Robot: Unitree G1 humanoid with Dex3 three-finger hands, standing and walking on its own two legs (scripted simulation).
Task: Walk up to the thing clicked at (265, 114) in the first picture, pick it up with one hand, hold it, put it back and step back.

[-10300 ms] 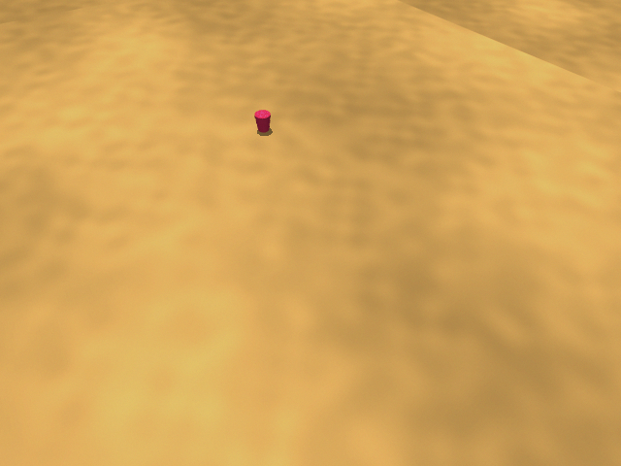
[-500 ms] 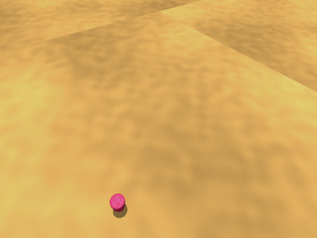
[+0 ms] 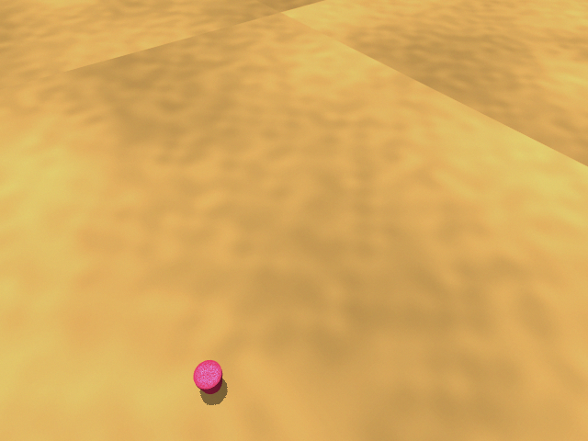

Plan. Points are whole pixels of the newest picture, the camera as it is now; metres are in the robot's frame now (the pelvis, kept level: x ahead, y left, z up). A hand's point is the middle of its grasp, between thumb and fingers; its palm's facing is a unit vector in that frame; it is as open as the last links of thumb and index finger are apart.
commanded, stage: walk up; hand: left
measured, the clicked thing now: (210, 379) +0.43 +0.25 -0.73
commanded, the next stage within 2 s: none
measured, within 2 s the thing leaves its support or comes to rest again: neither
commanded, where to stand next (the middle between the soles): +0.05 +0.00 m, yaw +2 degrees
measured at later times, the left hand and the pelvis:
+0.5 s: hand out of the picture +0.09 +0.25 -0.15, palm faces -0.02 -0.94 -0.34, open 7.4 cm; pelvis +0.00 +0.00 +0.00, yaw -1 degrees
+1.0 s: hand out of the picture +0.08 +0.24 -0.14, palm faces +0.00 -0.86 -0.51, open 7.4 cm; pelvis -0.01 -0.04 -0.02, yaw +0 degrees
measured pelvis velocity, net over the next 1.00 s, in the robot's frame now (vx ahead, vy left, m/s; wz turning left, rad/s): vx -0.01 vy -0.04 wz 0.00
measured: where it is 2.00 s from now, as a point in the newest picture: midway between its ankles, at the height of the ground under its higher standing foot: outside the picture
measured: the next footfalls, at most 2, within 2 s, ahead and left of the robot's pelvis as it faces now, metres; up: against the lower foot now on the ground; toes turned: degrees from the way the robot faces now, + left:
right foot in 0.82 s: +0.10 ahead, -0.17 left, +0.00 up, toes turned -3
left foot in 1.24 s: -0.01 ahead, +0.17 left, +0.00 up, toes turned +3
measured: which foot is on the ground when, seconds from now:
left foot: down 0.00-0.82, up 0.84-1.00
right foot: down 0.00-0.62, up 0.64-0.80, down 0.82-1.00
